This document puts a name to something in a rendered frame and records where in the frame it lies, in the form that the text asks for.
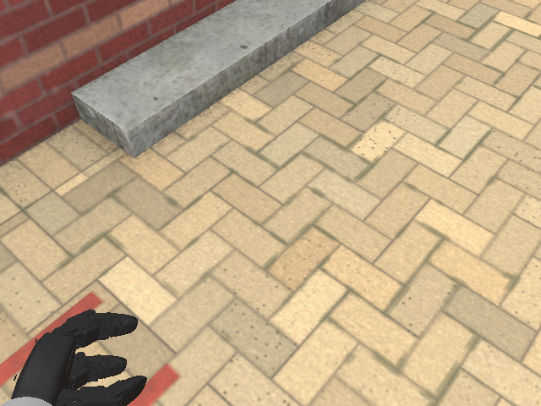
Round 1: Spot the robot left hand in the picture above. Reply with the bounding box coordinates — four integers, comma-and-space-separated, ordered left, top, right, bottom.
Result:
11, 309, 147, 406

